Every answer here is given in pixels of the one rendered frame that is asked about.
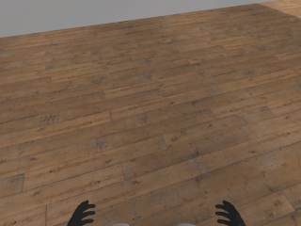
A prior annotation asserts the right robot hand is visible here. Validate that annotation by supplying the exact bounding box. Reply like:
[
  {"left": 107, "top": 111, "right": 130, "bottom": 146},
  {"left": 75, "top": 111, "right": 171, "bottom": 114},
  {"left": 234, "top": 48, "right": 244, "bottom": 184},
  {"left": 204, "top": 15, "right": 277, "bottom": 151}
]
[{"left": 215, "top": 201, "right": 246, "bottom": 226}]

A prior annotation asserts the left robot hand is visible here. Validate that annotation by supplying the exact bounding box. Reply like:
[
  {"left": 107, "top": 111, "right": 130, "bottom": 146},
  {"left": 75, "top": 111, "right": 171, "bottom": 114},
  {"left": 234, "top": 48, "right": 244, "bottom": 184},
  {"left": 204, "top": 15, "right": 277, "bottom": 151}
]
[{"left": 67, "top": 200, "right": 96, "bottom": 226}]

